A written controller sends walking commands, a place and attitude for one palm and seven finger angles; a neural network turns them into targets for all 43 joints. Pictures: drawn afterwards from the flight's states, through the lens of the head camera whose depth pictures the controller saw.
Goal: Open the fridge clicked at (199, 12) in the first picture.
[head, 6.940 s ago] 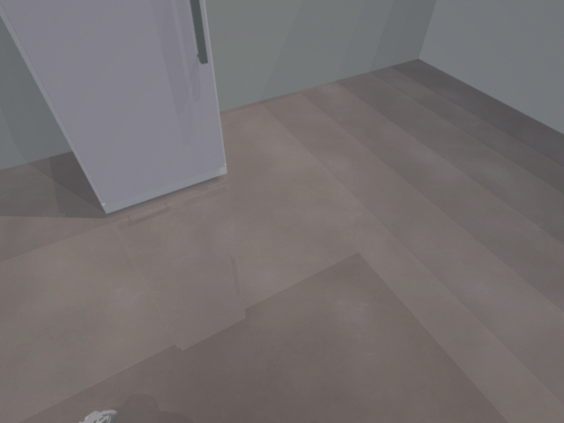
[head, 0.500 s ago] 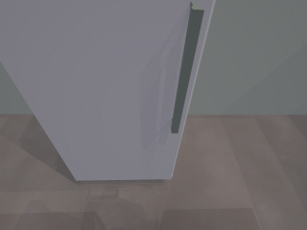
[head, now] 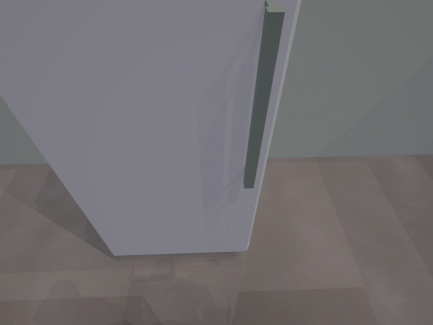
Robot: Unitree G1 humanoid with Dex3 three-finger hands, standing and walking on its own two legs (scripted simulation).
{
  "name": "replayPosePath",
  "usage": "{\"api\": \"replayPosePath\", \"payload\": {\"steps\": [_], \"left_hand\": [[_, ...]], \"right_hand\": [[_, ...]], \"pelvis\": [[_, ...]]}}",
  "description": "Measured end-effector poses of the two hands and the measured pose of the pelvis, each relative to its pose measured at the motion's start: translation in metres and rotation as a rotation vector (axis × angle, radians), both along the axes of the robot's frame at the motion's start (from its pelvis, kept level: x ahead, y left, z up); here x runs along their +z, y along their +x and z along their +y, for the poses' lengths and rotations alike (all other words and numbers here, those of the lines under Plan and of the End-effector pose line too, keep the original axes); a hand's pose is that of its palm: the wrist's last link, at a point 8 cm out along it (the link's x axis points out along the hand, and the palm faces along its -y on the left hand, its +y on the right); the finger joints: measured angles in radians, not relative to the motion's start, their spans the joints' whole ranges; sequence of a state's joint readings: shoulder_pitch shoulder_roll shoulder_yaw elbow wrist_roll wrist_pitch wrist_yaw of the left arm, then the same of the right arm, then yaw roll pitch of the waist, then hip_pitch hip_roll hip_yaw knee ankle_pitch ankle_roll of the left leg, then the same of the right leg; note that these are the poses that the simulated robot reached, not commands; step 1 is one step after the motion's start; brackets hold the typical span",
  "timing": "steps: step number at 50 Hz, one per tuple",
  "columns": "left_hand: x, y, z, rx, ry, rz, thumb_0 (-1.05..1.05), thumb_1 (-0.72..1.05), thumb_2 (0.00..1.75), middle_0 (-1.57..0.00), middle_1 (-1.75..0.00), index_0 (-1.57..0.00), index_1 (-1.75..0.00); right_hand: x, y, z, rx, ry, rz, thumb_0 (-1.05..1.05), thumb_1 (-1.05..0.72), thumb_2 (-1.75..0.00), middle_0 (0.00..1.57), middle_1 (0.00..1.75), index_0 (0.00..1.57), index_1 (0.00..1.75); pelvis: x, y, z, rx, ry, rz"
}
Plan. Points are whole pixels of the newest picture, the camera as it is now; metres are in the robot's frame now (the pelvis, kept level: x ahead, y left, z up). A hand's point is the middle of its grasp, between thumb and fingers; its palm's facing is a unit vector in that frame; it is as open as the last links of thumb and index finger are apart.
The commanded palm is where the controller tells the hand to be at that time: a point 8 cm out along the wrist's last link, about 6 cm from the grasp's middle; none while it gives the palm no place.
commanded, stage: look again from close up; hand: right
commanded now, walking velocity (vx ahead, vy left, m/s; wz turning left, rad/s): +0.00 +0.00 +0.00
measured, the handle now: (256, 115) +0.52 -0.06 +0.12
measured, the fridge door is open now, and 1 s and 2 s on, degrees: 0 0 0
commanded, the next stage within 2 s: none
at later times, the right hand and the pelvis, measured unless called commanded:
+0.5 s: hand out of the picture +0.00 -0.18 -0.17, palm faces +0.01 +0.98 -0.22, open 7.4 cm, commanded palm none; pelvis +0.00 +0.01 +0.00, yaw +0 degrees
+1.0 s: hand out of the picture +0.00 -0.17 -0.17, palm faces +0.02 +0.98 -0.22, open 7.4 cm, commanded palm none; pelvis +0.00 +0.02 +0.00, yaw +0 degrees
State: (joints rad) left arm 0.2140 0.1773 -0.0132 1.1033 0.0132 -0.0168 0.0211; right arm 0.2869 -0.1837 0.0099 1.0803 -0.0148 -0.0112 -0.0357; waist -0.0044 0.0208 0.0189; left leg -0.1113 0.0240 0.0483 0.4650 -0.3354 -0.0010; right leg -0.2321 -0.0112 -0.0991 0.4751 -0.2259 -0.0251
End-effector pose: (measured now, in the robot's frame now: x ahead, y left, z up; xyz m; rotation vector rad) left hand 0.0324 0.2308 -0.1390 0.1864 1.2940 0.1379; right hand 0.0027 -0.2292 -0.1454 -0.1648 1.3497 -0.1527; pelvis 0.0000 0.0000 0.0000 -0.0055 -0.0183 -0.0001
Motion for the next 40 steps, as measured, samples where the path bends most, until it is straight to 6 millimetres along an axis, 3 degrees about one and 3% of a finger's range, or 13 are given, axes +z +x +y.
{"api": "replayPosePath", "payload": {"steps": [16,40], "left_hand": [[0.0,-0.012,0.005,0.009,0.0,0.039,0.0,0.9,0.9,-0.2,-0.29,-0.2,-0.29],[0.001,-0.009,0.016,0.003,0.002,0.023,0.0,0.9,0.9,-0.2,-0.29,-0.2,-0.29]], "right_hand": [[0.002,-0.01,0.001,0.0,-0.004,0.035,0.01,-0.91,-0.89,0.2,0.3,0.2,0.3],[0.005,-0.002,0.007,-0.001,-0.013,-0.001,0.01,-0.91,-0.89,0.2,0.3,0.2,0.3]], "pelvis": [[0.002,-0.003,0.004,0.004,-0.002,0.004],[0.003,-0.004,0.013,-0.001,-0.004,-0.002]]}}
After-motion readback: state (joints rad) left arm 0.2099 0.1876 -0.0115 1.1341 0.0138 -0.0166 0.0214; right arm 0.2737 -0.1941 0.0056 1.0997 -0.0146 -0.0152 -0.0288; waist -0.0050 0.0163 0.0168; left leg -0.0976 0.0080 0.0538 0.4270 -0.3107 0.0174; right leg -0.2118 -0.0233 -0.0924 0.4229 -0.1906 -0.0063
